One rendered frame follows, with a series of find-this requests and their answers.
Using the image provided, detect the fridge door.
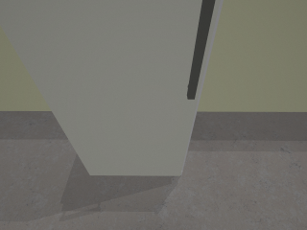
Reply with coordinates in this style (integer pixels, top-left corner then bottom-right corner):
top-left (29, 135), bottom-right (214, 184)
top-left (0, 0), bottom-right (221, 176)

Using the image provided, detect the handle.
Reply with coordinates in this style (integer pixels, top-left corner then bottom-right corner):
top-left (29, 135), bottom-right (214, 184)
top-left (187, 0), bottom-right (216, 100)

